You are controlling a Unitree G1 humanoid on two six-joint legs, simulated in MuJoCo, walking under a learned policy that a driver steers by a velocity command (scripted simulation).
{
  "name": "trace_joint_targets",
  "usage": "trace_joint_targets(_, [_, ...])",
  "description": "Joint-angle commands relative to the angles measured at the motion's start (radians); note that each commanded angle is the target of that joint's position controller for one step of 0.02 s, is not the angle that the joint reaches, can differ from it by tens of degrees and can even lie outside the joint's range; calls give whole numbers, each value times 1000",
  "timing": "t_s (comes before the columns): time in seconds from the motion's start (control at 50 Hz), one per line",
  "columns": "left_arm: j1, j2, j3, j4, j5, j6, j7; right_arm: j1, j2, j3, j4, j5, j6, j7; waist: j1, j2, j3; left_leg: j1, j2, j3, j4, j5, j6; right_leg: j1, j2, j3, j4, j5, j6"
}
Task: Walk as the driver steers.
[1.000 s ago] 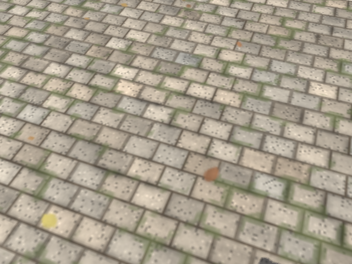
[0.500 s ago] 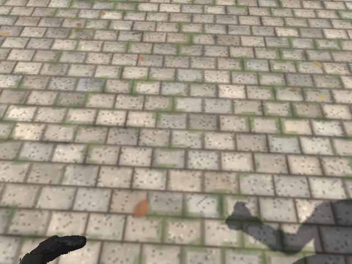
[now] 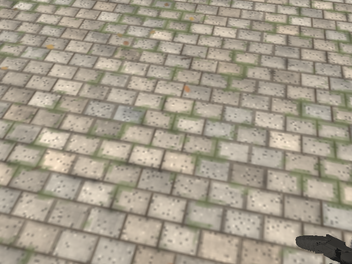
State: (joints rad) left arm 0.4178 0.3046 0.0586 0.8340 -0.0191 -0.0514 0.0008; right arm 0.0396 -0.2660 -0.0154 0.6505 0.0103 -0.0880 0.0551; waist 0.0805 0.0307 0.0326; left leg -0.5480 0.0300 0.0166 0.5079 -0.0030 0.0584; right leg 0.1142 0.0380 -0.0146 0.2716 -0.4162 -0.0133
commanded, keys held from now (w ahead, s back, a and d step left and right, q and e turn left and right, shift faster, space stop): w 0.42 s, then w+q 0.58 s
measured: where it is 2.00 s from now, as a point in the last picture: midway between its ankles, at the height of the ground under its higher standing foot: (153, 141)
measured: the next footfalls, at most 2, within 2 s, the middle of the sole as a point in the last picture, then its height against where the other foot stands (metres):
left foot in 0.02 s outside the picture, level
right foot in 0.56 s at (231, 256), level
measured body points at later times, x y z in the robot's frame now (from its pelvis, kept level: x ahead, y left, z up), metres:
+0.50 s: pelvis +0.28 +0.00 +0.01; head +0.31 +0.00 +0.46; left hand +0.51 +0.23 -0.07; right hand +0.29 -0.29 -0.11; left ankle +0.16 +0.11 -0.72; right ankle +0.45 -0.13 -0.70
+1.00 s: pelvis +0.55 +0.01 +0.01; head +0.58 +0.03 +0.46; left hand +0.50 +0.30 -0.12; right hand +0.81 -0.17 -0.08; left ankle +0.68 +0.18 -0.69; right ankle +0.45 -0.13 -0.72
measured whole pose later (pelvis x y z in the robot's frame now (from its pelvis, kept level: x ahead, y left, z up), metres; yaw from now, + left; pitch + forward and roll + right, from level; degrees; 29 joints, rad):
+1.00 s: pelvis +0.55 +0.01 +0.01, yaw +16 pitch +1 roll -3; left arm 0.30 0.29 0.07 0.86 -0.01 -0.07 0.00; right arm 0.10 -0.27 -0.05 0.67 0.02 -0.02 0.05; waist 0.08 0.03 0.05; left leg -0.62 0.10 0.02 0.66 -0.05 0.04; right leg 0.09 0.00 -0.26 0.24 -0.33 0.02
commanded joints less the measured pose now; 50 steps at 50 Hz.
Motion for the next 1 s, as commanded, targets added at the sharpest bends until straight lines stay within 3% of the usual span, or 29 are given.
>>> trace_joint_targets(0.02, [-33, 148, 26, -62, 19, 5, 14, 308, -214, -84, 11, -4, -3, -22, -217, -74, -230, 511, 29, -30, 41, -2, 91, -186, -192, 43, 463, 845, -85])
trace_joint_targets(0.04, [112, 25, -11, -87, 20, -12, 5, 399, -321, -107, 24, -26, -1, -25, -165, 167, -401, 923, 303, -508, 5, -172, 263, -599, -23, 18, 891, 326, -7])
trace_joint_targets(0.06, [86, 60, -10, -65, 10, -35, -3, 425, -238, -87, 33, -9, 2, -21, -192, 216, -479, 974, 359, -796, -174, -298, 297, -741, 37, 155, 1034, -151, -1])
trace_joint_targets(0.08, [-18, 142, 14, -93, -22, -46, -11, 352, -194, -71, 29, -2, 4, -25, -191, 136, -298, 851, 332, -656, -200, -373, 240, -843, -30, 162, 1091, -116, -10])
trace_joint_targets(0.1, [-96, 141, 10, -116, -27, -52, -11, 285, -172, -64, 21, -2, 6, -29, -167, 55, -181, 694, 294, -520, -220, -328, 208, -844, -85, 121, 1046, -26, -18])
trace_joint_targets(0.12, [-138, 126, 9, -125, -11, -52, -8, 234, -150, -57, 21, -9, 5, -27, -136, 4, -93, 549, 254, -423, -249, -231, 194, -821, -123, 98, 973, 41, -16])
trace_joint_targets(0.14, [-127, 118, 14, -119, 1, -43, -5, 204, -126, -49, 17, -21, -2, -25, -100, 20, -65, 457, 218, -355, -281, -151, 180, -759, -156, 104, 918, 95, -14])
trace_joint_targets(0.18, [-75, 78, 7, -98, 6, -21, -2, 188, -125, -51, 24, -19, -15, -23, -67, 48, -68, 377, 191, -284, -333, -63, 195, -684, -167, 93, 878, 140, 5])
trace_joint_targets(0.22, [-98, 63, 3, -106, 13, -8, 5, 197, -140, -55, 44, -12, -25, -24, -59, 39, -39, 344, 184, -218, -367, 4, 206, -708, -176, 84, 810, 187, 27])
trace_joint_targets(0.26, [-177, 56, 0, -131, 20, -10, 7, 222, -155, -60, 64, -12, -23, -33, -78, 24, -10, 363, 173, -172, -385, 43, 201, -763, -184, 80, 694, 293, 45])
trace_joint_targets(0.34, [-317, 24, -14, -162, 15, -30, -10, 271, -179, -63, 92, -2, -9, -46, -131, 17, 18, 390, 131, -83, -390, 32, 153, -722, -147, 42, 411, 511, 44])
trace_joint_targets(0.44, [-454, 37, -13, -213, 5, -45, -37, 362, -200, -71, 147, 10, 18, -52, -174, 18, 51, 536, 198, -121, -333, 39, 148, -744, -114, 42, 264, 480, 16])
trace_joint_targets(0.5, [-413, 72, 1, -212, 7, -55, -46, 355, -217, -79, 158, 15, 36, -62, -124, 41, 24, 601, 225, -170, -239, 153, 124, -664, -87, 46, 211, 363, -16])
trace_joint_targets(0.52, [-334, 94, 14, -192, 9, -59, -43, 330, -224, -81, 154, 15, 41, -64, -72, 48, -20, 587, 203, -159, -151, 279, 108, -541, -61, 22, 180, 350, -35])
trace_joint_targets(0.54, [-189, 142, 39, -151, 13, -61, -34, 325, -198, -69, 150, 8, 42, -65, -3, 31, -125, 518, 145, -123, 21, 324, 78, -309, -64, 17, 177, 379, -66])
trace_joint_targets(0.56, [-9, 216, 60, -126, 28, -57, -21, 324, -131, -43, 118, -17, 39, -65, 62, -71, -297, 319, 73, -80, 327, 76, 36, 5, -249, 203, 229, 397, -129])
trace_joint_targets(0.58, [21, 278, 73, -108, 31, -48, -21, 469, -20, -12, 101, 0, 19, -59, -13, -334, -415, -67, -89, -58, 648, -558, -27, 306, -468, 641, 139, 212, -279])
trace_joint_targets(0.6, [13, 165, 48, -118, 20, -46, -20, 412, -139, -38, 120, 26, 9, -58, 36, -230, -369, -170, -41, -164, 759, -579, -30, 257, -447, 686, 64, 68, -261])
trace_joint_targets(0.62, [-49, 119, 32, -120, 18, -46, -16, 321, -188, -57, 94, 41, 5, -58, 33, -183, -224, -218, 3, -150, 775, -489, -26, 140, -416, 522, 43, 89, -215])
trace_joint_targets(0.64, [-112, 96, 24, -121, 21, -47, -15, 275, -177, -57, 84, 33, 6, -62, 5, -123, -154, -189, 46, -129, 747, -405, -32, 16, -377, 413, 16, 174, -192])
trace_joint_targets(0.66, [-158, 69, 18, -119, 23, -50, -16, 252, -166, -61, 78, 21, 12, -62, -20, -117, -94, -164, 71, -129, 700, -349, -39, -84, -342, 329, -18, 242, -181])
trace_joint_targets(0.68, [-187, 54, 14, -115, 31, -56, -16, 272, -149, -64, 82, 21, 25, -60, -51, -136, -70, -107, 93, -135, 676, -308, -44, -156, -318, 257, -54, 287, -171])
trace_joint_targets(0.72, [-213, 57, 20, -101, 31, -68, -15, 290, -105, -59, 81, 25, 49, -57, -78, -130, -42, -68, 105, -122, 648, -281, -57, -232, -308, 167, -106, 365, -181])
trace_joint_targets(0.76, [-222, 81, 29, -84, 30, -76, -12, 260, -89, -57, 60, 18, 64, -59, -88, -107, -7, -102, 112, -122, 594, -230, -71, -259, -310, 91, -137, 432, -187])
trace_joint_targets(0.82, [-217, 105, 37, -65, 32, -70, -3, 200, -76, -53, 33, 14, 62, -48, -74, -90, 13, -122, 111, -105, 429, -77, -76, -236, -286, -20, -151, 473, -175])
trace_joint_targets(0.88, [-190, 133, 44, -50, 25, -59, 5, 94, -56, -43, -2, 13, 53, -26, -32, -70, 38, -93, 95, -44, 258, 33, -61, -207, -280, -101, -152, 487, -159])
trace_joint_targets(0.96, [-137, 164, 58, -20, 4, -33, 6, -2, -68, -45, -59, 13, 56, -6, -8, -66, 64, -124, 78, -4, 151, -18, -21, -69, -325, -142, -105, 545, -137])
trace_joint_targets(1.0, [-144, 187, 65, -18, -7, -17, 9, 5, -89, -56, -76, 10, 60, 1, -34, -84, 44, -77, 39, 37, 130, -107, 13, -18, -335, -169, -19, 754, -115])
